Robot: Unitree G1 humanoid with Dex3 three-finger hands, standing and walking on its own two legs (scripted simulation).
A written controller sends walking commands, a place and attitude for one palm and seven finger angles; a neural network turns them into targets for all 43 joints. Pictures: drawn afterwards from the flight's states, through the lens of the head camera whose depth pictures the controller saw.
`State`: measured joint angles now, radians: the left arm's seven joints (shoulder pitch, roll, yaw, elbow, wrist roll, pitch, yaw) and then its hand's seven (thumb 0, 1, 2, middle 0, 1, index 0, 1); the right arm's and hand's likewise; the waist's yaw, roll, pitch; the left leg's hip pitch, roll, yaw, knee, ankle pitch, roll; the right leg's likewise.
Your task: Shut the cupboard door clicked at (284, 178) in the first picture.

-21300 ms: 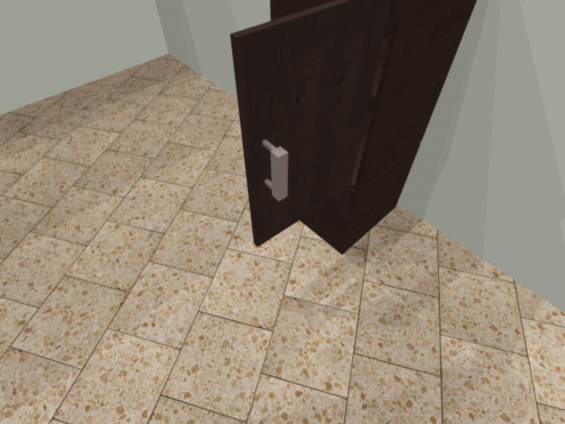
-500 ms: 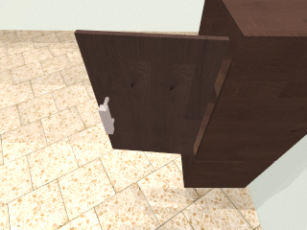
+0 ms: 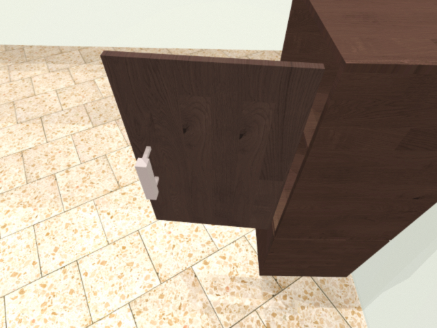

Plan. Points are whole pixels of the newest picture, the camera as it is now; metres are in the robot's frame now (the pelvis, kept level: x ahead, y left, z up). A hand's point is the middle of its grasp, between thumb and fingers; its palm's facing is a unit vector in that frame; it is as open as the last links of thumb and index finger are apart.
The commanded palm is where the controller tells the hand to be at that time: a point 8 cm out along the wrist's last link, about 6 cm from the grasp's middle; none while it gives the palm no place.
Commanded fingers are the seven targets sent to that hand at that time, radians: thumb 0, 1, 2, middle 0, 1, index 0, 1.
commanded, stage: come to a stop and stand still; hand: left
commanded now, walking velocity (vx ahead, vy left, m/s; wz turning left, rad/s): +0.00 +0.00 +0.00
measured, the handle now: (150, 173) +0.46 +0.21 -0.05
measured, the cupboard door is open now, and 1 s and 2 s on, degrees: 86 86 86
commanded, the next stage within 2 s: look again from close up in 0.06 s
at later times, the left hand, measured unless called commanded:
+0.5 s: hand out of the picture +0.00 +0.16 -0.18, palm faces +0.02 -0.98 -0.18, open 7.4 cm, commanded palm none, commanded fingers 0.00 0.90 0.90 -0.20 -0.30 -0.20 -0.30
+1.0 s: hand (140, 282) +0.20 +0.15 -0.01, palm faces +0.11 -0.99 -0.04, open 6.9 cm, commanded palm +0.10 +0.21 -0.07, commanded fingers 0.00 0.90 0.90 -0.44 -0.56 -0.44 -0.56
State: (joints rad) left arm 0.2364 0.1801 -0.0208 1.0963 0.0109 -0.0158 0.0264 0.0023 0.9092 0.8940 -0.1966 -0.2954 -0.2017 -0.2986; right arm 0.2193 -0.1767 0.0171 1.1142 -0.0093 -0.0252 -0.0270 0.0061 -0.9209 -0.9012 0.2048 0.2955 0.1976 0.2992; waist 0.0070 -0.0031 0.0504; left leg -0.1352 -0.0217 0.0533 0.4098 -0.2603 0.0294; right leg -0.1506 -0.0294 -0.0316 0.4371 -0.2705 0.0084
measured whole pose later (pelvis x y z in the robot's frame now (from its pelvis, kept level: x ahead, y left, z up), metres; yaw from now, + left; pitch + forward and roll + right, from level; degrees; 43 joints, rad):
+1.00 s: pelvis -0.04 -0.01 -0.03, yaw +2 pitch +6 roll +1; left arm 0.29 0.16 0.08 0.22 -0.20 -0.37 -0.07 0.01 0.93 0.89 -0.27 -0.38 -0.28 -0.39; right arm 0.24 -0.25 -0.04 0.75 0.01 -0.32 -0.02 0.01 -0.92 -0.90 0.21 0.30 0.20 0.30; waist -0.04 0.03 -0.09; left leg -0.51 -0.02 0.03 0.76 -0.36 0.01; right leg -0.52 -0.04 -0.05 0.80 -0.38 -0.01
